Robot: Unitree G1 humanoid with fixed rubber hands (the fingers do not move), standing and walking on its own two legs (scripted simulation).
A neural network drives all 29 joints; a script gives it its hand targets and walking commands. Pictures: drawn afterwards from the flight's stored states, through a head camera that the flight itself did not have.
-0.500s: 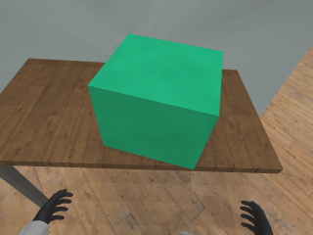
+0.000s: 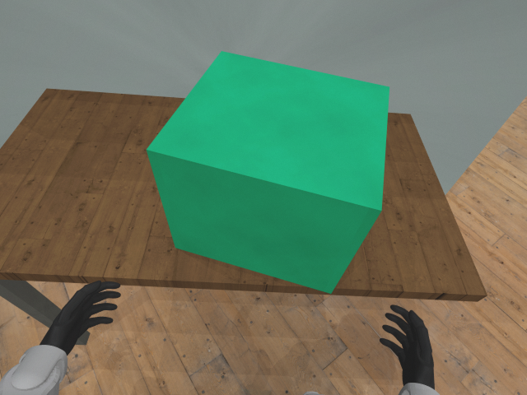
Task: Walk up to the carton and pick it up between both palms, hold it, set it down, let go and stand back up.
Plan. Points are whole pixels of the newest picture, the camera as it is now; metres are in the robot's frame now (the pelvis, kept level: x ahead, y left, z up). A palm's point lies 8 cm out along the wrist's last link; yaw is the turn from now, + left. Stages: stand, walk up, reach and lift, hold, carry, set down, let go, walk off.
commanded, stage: reach and lift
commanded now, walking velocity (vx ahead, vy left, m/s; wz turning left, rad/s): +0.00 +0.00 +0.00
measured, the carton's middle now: (276, 172) +0.50 -0.01 +0.03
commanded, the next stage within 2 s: none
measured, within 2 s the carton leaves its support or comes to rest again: neither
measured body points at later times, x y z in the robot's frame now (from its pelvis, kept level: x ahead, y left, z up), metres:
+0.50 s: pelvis +0.00 +0.01 +0.00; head +0.04 +0.03 +0.45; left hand +0.26 +0.29 +0.00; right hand +0.23 -0.20 +0.00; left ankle -0.03 +0.12 -0.72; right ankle +0.08 -0.14 -0.72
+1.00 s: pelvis +0.00 +0.01 +0.01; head +0.03 +0.03 +0.45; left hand +0.33 +0.28 +0.06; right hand +0.29 -0.20 +0.06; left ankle -0.03 +0.12 -0.72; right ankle +0.08 -0.14 -0.72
